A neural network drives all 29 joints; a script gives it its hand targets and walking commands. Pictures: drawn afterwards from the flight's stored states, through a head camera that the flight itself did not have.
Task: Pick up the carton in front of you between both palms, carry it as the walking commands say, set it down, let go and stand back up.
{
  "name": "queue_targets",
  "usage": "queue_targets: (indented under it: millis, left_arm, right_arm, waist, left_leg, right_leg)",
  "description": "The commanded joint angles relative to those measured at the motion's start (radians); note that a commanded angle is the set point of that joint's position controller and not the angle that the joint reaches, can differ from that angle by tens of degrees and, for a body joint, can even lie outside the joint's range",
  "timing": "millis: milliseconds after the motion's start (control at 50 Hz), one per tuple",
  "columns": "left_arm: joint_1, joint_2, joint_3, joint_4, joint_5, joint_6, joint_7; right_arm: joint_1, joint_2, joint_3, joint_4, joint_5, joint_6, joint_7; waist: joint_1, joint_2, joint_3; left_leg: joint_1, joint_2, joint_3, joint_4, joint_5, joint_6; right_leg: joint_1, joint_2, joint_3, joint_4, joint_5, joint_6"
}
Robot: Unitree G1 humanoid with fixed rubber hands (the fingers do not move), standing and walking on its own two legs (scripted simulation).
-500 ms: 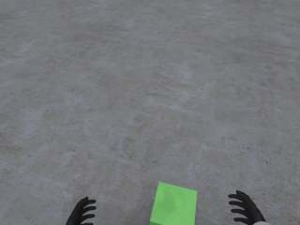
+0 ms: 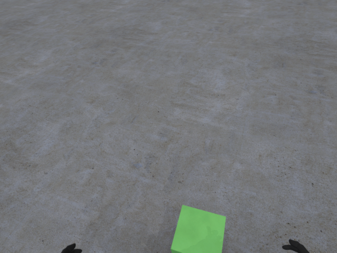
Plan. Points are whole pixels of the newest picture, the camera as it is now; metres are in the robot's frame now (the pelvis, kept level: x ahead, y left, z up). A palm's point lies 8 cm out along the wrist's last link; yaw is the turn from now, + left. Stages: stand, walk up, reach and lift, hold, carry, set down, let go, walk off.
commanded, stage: stand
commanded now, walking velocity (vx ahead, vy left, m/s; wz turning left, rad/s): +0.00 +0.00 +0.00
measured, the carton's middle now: (198, 239) +0.33 -0.07 -0.65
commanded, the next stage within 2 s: none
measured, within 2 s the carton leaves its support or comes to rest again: neither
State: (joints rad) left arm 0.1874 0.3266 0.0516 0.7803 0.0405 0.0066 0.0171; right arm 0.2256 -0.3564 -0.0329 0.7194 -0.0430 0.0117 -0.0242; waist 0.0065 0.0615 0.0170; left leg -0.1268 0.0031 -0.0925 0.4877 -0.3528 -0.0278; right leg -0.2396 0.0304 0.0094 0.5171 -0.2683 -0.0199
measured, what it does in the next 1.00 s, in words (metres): stands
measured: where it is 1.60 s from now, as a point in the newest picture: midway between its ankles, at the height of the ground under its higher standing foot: outside the picture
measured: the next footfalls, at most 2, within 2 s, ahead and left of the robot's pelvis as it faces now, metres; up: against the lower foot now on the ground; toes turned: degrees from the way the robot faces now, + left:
none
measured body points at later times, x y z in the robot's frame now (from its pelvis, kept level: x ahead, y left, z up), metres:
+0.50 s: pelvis +0.00 +0.00 +0.00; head +0.00 -0.02 +0.45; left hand +0.11 +0.30 -0.09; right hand +0.11 -0.30 -0.11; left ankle -0.06 +0.14 -0.74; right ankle +0.00 -0.11 -0.74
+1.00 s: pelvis -0.01 +0.00 +0.01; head -0.02 -0.01 +0.46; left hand +0.09 +0.31 -0.10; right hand +0.08 -0.31 -0.11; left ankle -0.06 +0.14 -0.74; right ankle +0.00 -0.11 -0.74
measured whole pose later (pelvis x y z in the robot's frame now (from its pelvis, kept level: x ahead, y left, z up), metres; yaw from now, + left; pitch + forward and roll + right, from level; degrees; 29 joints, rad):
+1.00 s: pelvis -0.01 +0.00 +0.01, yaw -1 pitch -3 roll +0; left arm 0.12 0.36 0.03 1.02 0.02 0.00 0.00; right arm 0.19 -0.39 0.00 0.94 -0.03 -0.01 -0.02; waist 0.01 0.03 0.03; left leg -0.05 0.01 -0.07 0.37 -0.27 -0.03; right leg -0.17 0.02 0.03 0.41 -0.19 -0.01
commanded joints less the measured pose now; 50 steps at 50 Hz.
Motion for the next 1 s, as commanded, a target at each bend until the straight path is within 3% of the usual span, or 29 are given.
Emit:
queue_targets:
  millis: [0, 200, 980]
  left_arm:
    - [-0.033, 0.162, 0.034, -0.036, -0.003, -0.014, 0.005]
    - [-0.058, 0.172, 0.029, 0.036, -0.009, -0.015, 0.003]
    - [-0.108, 0.211, 0.007, 0.196, -0.022, -0.016, -0.009]
  right_arm:
    - [-0.01, -0.13, -0.026, -0.039, 0.003, -0.017, -0.007]
    - [-0.016, -0.148, -0.013, 0.023, 0.008, -0.022, -0.012]
    - [-0.051, -0.191, -0.002, 0.179, 0.015, -0.033, -0.004]
  waist:
    - [-0.003, -0.069, -0.058]
    - [0.001, -0.055, -0.049]
    - [0.003, -0.056, -0.004]
  left_leg:
    - [-0.033, 0.052, -0.026, -0.052, 0.283, 0.02]
    - [-0.029, 0.063, -0.03, -0.08, 0.306, 0.02]
    - [-0.016, 0.087, -0.035, -0.185, 0.21, 0.034]
  right_leg:
    - [0.091, -0.1, 0.091, -0.083, 0.289, -0.004]
    - [0.128, -0.105, 0.097, -0.099, 0.314, -0.007]
    - [0.125, -0.119, 0.129, -0.17, 0.2, -0.013]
